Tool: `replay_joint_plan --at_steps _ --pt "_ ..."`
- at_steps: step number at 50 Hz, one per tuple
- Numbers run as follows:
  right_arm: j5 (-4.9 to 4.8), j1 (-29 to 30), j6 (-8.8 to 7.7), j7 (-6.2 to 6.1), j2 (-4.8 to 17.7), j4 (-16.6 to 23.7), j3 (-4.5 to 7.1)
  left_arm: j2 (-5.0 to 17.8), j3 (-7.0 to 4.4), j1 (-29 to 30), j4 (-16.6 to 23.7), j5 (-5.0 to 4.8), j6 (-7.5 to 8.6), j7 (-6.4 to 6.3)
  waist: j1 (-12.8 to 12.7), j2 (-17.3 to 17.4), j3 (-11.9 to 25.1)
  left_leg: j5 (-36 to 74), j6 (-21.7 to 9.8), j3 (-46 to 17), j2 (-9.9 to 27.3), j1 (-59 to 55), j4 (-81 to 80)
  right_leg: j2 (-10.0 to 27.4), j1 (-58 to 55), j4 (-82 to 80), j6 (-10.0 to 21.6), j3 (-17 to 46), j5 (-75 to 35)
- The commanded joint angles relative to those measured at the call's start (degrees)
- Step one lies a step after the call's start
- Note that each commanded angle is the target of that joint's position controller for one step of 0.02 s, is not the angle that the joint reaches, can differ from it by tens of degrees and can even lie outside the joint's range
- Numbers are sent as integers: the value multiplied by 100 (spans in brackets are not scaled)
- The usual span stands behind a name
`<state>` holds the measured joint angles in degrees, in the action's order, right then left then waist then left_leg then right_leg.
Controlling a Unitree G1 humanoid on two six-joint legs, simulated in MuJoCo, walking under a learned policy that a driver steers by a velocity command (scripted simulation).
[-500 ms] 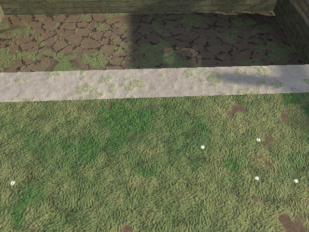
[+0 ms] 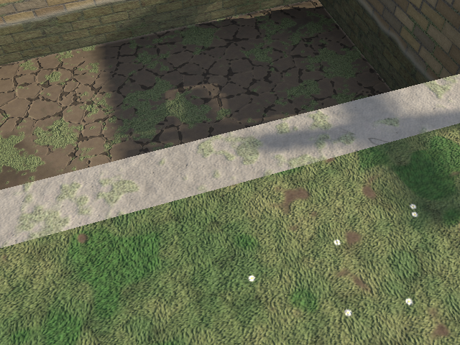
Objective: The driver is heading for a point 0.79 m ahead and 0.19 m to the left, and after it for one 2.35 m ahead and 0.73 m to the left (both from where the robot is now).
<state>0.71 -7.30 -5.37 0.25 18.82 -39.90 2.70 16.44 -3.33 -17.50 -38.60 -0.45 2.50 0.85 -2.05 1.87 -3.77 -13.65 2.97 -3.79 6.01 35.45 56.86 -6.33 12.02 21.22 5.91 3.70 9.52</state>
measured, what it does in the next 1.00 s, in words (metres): walks ahead: left foot, then right foot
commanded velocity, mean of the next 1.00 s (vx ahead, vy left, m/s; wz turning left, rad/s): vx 0.50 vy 0.00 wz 0.09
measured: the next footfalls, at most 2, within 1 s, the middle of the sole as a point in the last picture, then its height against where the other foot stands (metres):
left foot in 0.26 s outside the picture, level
right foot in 0.74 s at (296, 303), level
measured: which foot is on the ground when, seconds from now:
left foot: up 0.00-0.24, down 0.26-0.76, up 0.78-1.00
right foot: down 0.00-0.28, up 0.30-0.72, down 0.74-1.00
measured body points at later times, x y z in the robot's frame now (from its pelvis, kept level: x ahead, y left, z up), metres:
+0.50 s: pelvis +0.29 +0.06 +0.00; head +0.31 +0.07 +0.45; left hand +0.47 +0.31 -0.10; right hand +0.31 -0.22 -0.11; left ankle +0.30 +0.15 -0.74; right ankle +0.32 -0.11 -0.68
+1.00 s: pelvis +0.55 +0.00 +0.00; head +0.57 +0.00 +0.45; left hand +0.56 +0.29 -0.12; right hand +0.74 -0.25 -0.10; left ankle +0.61 +0.17 -0.67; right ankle +0.54 -0.11 -0.74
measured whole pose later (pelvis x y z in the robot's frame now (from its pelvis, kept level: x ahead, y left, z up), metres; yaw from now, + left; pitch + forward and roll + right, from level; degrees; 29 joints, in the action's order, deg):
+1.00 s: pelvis +0.55 +0.00 +0.00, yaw +10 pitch +1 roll -2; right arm -1.5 -13.0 -1.3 0.2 18.5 -39.1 4.4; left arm 15.3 -4.0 -17.1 -47.1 0.4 4.8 -0.1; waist -2.6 3.4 -1.2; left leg -10.9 0.6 -3.2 5.2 38.3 58.8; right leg -1.2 6.6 18.5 1.4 -6.5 12.6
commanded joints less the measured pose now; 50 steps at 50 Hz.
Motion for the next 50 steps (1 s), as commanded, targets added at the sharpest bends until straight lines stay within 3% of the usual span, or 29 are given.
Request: replay_joint_plan --at_steps 1,4,7,10,12,13,14,15,16,17,18,19,20,22,24,27,32,35,36,37,38,39,40,41,42,43,45,48,50 --pt "31 185 -1 -9 320 365 75 1012 -286 220 353 -28 109 -128 107 -440 311 1028 180 75 -135 -57 -1028 1240 104 -870 946 1178 -1177" --pt "-33 735 -57 76 187 456 4 1008 -278 -48 174 -55 81 -169 -159 -558 243 1996 157 156 -377 -573 -2143 1123 261 -831 712 1026 -634" --pt "-95 1006 -127 165 300 537 30 947 -250 -379 -64 -86 81 -165 -291 -615 164 2109 -13 44 -387 -622 -2579 1390 -171 -582 662 1303 -396" --pt "-94 877 -158 195 468 552 104 958 -262 -466 -208 -56 27 -172 -175 -783 120 1366 -290 42 -405 -661 -2788 1686 -777 -204 557 1624 -832" --pt "-62 194 -182 150 616 383 210 894 -237 -357 -225 -49 -15 -157 211 -814 397 1076 -568 309 -583 -1586 -3088 1475 -886 513 385 1505 -2028" --pt "-7 -550 -201 119 816 269 290 696 -151 -344 -175 8 -21 -142 555 -620 1100 1281 -860 -9 -177 -2846 -2895 1166 -531 1625 211 1236 -2091" --pt "83 -1321 -191 103 1294 164 414 379 -37 -921 -103 -20 29 -146 588 494 2097 817 -1649 -1898 985 -5005 -2883 441 1155 3600 -219 682 -613" --pt "-61 -1729 -129 180 1115 -85 412 369 7 -1177 -149 -101 90 -150 604 1605 2374 -675 -2108 -3943 1636 -5672 -3809 28 2452 4918 -455 582 2275" --pt "-175 -1498 -109 182 711 -52 285 864 -106 -677 -122 -177 116 -142 707 836 1549 -1622 -1882 -3775 1552 -5138 -4060 349 3057 5369 -429 834 2101" --pt "-132 -1144 -64 155 549 11 227 927 -118 -106 5 -173 128 -138 673 357 930 -1442 -1675 -2974 1335 -4427 -4132 618 3125 5336 -410 582 1656" --pt "-74 -876 -33 148 460 11 181 850 -104 239 102 -85 151 -128 543 95 428 -816 -1615 -2370 1079 -3687 -4296 836 3070 4974 -418 361 1293" --pt "-30 -748 -40 143 362 12 137 784 -124 331 125 5 165 -124 402 136 280 -270 -1576 -2041 856 -3269 -4413 1044 2859 4569 -425 297 991" --pt "-8 -703 -44 144 338 12 116 675 -111 255 104 26 172 -113 297 270 270 179 -1561 -1823 682 -3015 -4521 1114 2583 4338 -459 241 829" --pt "-90 -762 -56 136 372 -27 121 479 -71 158 76 60 175 -108 207 392 363 873 -1666 -1513 536 -2851 -4640 1126 2393 3887 -569 91 763" --pt "-144 -888 -45 86 543 -94 178 362 -18 513 205 101 200 -113 272 304 279 1285 -1749 -1280 513 -2780 -4756 1117 2478 3129 -710 14 456" --pt "-173 -1083 28 19 660 -187 228 211 51 1161 304 93 275 -60 456 262 224 1540 -1577 -841 264 -2565 -4730 947 2059 1842 -826 -61 -619" --pt "-252 -1623 171 -49 713 -367 266 361 3 1868 444 -32 385 50 635 333 191 1312 -1420 -1090 352 -2691 -4372 698 1470 869 -823 22 -1183" --pt "-261 -1552 242 -91 784 -340 319 615 -112 1609 397 -56 441 45 344 451 283 1213 -1254 -1448 485 -2806 -3937 696 803 494 -631 40 -741" --pt "-250 -1466 260 -100 684 -295 289 728 -193 1158 247 -35 445 18 82 373 491 1494 -1121 -1353 263 -2664 -3467 677 83 267 -497 -52 -697" --pt "-196 -1374 253 -89 439 -194 203 955 -290 417 128 41 457 -30 -284 179 1092 1337 -930 -1126 -89 -2183 -2356 1161 -1147 355 -229 310 -608" --pt "-138 -1700 212 -92 -47 -7 54 1464 -430 -420 28 117 407 -86 -433 -899 2052 -273 -558 -412 -805 -586 -348 2480 -3161 452 356 1929 -220" --pt "-286 -2080 160 -114 -52 90 24 1312 -386 -590 -102 28 311 -40 -273 -2052 2392 -2212 -449 -329 -861 600 887 3142 -3521 -111 855 3689 1036" --pt "-372 -1766 177 -124 465 20 171 831 -258 -310 -75 -4 286 -35 -317 -1325 1551 -1847 -435 -475 -514 1028 1404 2895 -2841 -336 693 3286 1776" --pt "-346 -1362 207 -118 543 89 210 629 -194 -31 -68 -4 266 -44 -282 -994 963 -1392 -424 -313 -339 1086 1471 2673 -2183 -450 526 2513 1537" --pt "-294 -1192 228 -104 473 138 213 482 -139 256 -104 14 238 -36 -139 -751 610 -1029 -376 -244 -186 954 1341 2425 -1552 -624 483 1968 1079" --pt "-255 -1128 266 -80 400 166 234 358 -108 468 -132 46 240 -40 7 -835 401 -764 -359 -273 -25 780 1135 2255 -1105 -796 445 1547 717" --pt "-281 -1126 327 -31 181 224 203 387 -143 634 -213 64 276 -82 162 -916 220 -437 -296 -199 108 473 992 2134 -507 -1109 485 958 156" --pt "-220 -893 379 -6 85 374 185 549 -209 590 -376 91 377 -103 197 -625 194 305 -202 -217 161 528 381 2134 -406 -1195 590 209 -818" --pt "-181 -730 365 44 -20 430 144 621 -223 540 -473 95 352 -134 166 -555 202 1007 -225 -98 109 422 -253 2014 -471 -1059 510 -297 -1441"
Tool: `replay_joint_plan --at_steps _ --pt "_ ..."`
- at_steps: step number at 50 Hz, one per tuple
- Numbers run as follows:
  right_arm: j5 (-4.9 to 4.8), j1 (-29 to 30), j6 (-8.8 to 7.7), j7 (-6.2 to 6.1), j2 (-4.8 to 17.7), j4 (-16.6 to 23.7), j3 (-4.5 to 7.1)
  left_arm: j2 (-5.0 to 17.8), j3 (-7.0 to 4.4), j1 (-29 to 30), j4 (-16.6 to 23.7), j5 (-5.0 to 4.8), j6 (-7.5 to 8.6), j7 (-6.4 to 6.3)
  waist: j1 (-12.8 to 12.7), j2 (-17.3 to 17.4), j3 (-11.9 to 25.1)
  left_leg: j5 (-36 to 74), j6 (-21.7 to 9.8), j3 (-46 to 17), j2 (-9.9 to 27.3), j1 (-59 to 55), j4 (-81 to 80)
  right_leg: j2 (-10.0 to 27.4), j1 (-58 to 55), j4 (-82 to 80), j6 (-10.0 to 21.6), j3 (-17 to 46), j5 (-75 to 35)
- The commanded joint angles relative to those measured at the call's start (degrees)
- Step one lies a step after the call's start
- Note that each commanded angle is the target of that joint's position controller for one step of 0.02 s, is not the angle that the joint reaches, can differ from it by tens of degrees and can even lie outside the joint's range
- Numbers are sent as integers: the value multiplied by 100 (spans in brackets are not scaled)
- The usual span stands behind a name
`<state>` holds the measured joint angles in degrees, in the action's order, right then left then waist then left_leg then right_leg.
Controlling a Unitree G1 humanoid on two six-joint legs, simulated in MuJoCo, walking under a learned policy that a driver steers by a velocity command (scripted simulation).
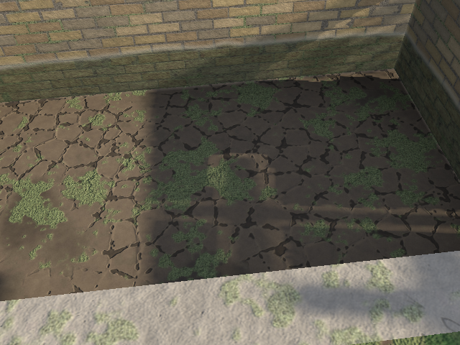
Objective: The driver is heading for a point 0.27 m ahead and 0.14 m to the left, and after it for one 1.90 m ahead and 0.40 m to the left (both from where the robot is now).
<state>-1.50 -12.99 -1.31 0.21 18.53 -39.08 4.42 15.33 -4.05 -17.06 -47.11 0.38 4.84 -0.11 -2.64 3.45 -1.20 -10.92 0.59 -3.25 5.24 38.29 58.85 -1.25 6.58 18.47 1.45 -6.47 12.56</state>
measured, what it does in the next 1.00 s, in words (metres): walks ahead, turning left: left foot, then right foot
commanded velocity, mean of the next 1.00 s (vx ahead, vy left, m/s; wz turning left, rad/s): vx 0.50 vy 0.00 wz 0.48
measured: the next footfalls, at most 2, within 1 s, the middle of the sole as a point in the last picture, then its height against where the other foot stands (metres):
left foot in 0.22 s outside the picture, level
right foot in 0.72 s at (235, 332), level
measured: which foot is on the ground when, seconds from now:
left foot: up 0.00-0.20, down 0.22-0.72, up 0.74-1.00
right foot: down 0.00-0.22, up 0.24-0.70, down 0.72-1.00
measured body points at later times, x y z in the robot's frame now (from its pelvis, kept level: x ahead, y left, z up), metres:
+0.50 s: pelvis +0.23 +0.06 -0.01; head +0.25 +0.09 +0.44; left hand +0.32 +0.37 -0.11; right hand +0.36 -0.17 -0.12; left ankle +0.23 +0.13 -0.74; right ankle +0.40 -0.09 -0.67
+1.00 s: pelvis +0.42 +0.07 -0.01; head +0.44 +0.05 +0.44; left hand +0.35 +0.31 -0.12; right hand +0.68 -0.10 -0.12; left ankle +0.38 +0.24 -0.68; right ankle +0.49 +0.01 -0.74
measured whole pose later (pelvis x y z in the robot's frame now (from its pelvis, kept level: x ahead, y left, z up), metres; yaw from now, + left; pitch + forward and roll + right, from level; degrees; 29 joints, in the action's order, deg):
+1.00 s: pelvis +0.42 +0.07 -0.01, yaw +29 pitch +0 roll +1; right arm 0.2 -11.4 4.5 -3.1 16.9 -39.0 3.4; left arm 11.9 0.0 -21.3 -42.1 -0.2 0.5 1.4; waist -2.3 2.6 0.0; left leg -16.7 2.3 -11.7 -5.0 32.2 59.8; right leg -2.0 16.7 29.8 3.4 -1.5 13.1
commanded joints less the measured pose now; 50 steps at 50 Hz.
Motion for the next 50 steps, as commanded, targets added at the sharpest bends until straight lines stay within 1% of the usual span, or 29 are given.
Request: replay_joint_plan --at_steps 1,5,7,9,10,11,12,13,14,15,16,17,18,21,24,25,26,28,31,33,35,36,37,38,39,41,43,45,50 --pt "46 12 -54 83 -35 377 -48 735 -147 476 352 12 98 -38 161 -690 -84 1105 -25 -37 145 -3 -773 1455 109 -705 908 479 -1955" --pt "103 610 17 164 -107 643 -87 941 -168 200 225 -51 -71 -105 -16 -666 -253 1225 -222 438 -83 -376 -1621 1558 28 -250 755 62 -2522" --pt "73 737 94 179 -32 800 -52 1176 -246 137 202 -178 -124 -128 32 -776 -237 612 -381 592 -195 -467 -1783 1722 -272 119 692 -24 -3021" --pt "117 293 157 161 218 784 92 1362 -293 178 197 -257 -200 -161 362 -807 119 39 -626 903 -550 -1267 -1938 1715 -432 1066 551 -215 -4407" --pt "127 -457 184 112 414 601 230 1315 -267 258 192 -296 -219 -178 815 -677 550 406 -815 1025 -820 -2375 -2296 1517 -158 2119 379 -406 -4608" --pt "59 -1373 236 -2 811 407 402 1104 -174 151 223 -161 -201 -180 1208 -193 969 1169 -1161 149 -467 -3906 -2711 1086 959 3941 53 -496 -3204" --pt "-27 -1224 223 -36 1525 454 405 319 59 -530 480 142 -93 -82 385 1583 1481 1699 -2138 -2720 915 -5459 -2984 14 3035 6267 -314 85 2335" --pt "55 -1412 174 85 1102 630 277 853 -13 -349 506 -115 36 -1 817 1019 2531 -106 -2512 -4127 1472 -5616 -3960 -28 3487 6814 -236 1359 2306" --pt "76 -1221 154 132 746 522 192 1114 -117 55 515 -330 48 23 795 434 1570 -938 -2200 -3564 1303 -4971 -4200 213 3898 6484 -108 1300 1868" --pt "71 -1002 150 114 545 487 130 1011 -88 328 577 -291 44 -26 650 42 764 -1321 -1976 -3039 1046 -4182 -4240 392 4024 6115 -48 1132 1571" --pt "135 -629 127 84 369 589 56 948 -77 492 578 -151 27 -96 458 -241 413 -1170 -1776 -2623 780 -3438 -4250 577 3753 5633 -38 1169 1141" --pt "248 -361 90 48 323 711 27 910 -90 389 571 -103 -30 -112 228 -110 288 -910 -1715 -2343 527 -2883 -4310 667 3350 5312 -46 1250 777" --pt "295 -261 57 13 328 778 36 872 -94 289 551 -91 -83 -116 116 1 248 -749 -1710 -2215 373 -2593 -4392 681 3136 5089 -86 1251 557" --pt "185 -660 -2 -100 339 626 44 626 -23 451 657 8 -165 -177 146 -98 244 55 -1799 -1951 203 -2461 -4237 640 3219 4331 -300 1188 -46" --pt "152 -1028 67 -223 387 466 80 460 48 908 829 90 -182 -169 298 -53 139 305 -1616 -1853 60 -2352 -3909 556 3392 3352 -342 1191 -1039" --pt "128 -1138 88 -151 592 412 119 372 129 915 849 405 -447 -122 330 157 415 844 -1503 -1523 -81 -2331 -3877 477 3065 3361 -421 666 -963" --pt "128 -1159 111 -120 465 431 95 324 144 1066 913 403 -540 -108 401 197 360 1047 -1453 -1533 -163 -2202 -3773 460 2946 3264 -402 643 -1050" --pt "179 -1230 116 -97 243 430 43 382 140 1337 1020 253 -590 -102 532 247 250 826 -1386 -1664 -213 -2094 -3710 379 2777 2916 -399 664 -1052" --pt "227 -1279 250 -160 468 467 92 405 161 1736 1268 158 -438 -42 644 292 132 1255 -1394 -2042 -119 -2277 -3505 150 2638 2670 -340 694 -568" --pt "256 -1179 357 -258 589 487 128 406 167 1216 1209 72 -276 33 460 439 168 1369 -1302 -2249 -38 -2362 -3279 49 2072 2272 -173 803 29" --pt "215 -848 357 -297 455 521 92 367 140 242 926 129 -150 0 -13 315 216 957 -1002 -2243 -128 -2094 -2718 145 866 1197 26 993 -92" --pt "63 -884 302 -268 173 553 19 668 74 -375 867 240 -83 -22 -284 -548 711 215 -672 -1731 -637 -1612 -1221 884 -259 713 206 2011 189" --pt "-47 -1459 303 -239 19 540 16 1346 -76 -791 766 179 -160 -41 -39 -1957 1077 -2154 -386 -765 -1507 -373 218 2022 -1368 156 539 4102 902" --pt "76 -1563 347 -304 453 395 122 1215 -132 -899 749 -116 -311 12 -81 -1840 651 -2270 -297 -817 -1466 478 789 2355 -1059 10 575 5174 870" --pt "203 -1249 356 -300 546 268 155 802 -14 -525 883 -170 -360 37 21 -1261 144 -1792 -221 -989 -1334 552 1205 2127 -535 190 510 4581 295" --pt "200 -906 408 -220 312 217 93 348 127 12 1012 -4 -365 58 276 -1017 99 -1392 -53 -833 -1118 -6 1130 1629 320 220 384 3274 -478" --pt "137 -609 453 -247 93 262 2 254 213 293 1070 -5 -336 72 352 -1224 168 -954 107 -836 -1016 -683 613 1163 943 159 258 2240 -1798" --pt "157 -577 500 -303 156 214 17 326 216 108 984 -34 -319 114 402 -1245 436 -841 202 -760 -1082 -801 544 1174 801 211 425 2063 -2440" --pt "189 132 553 -358 10 345 -96 460 240 -178 981 -74 -311 167 308 -906 504 -277 172 -843 -927 -364 15 1344 509 204 686 2007 -2018"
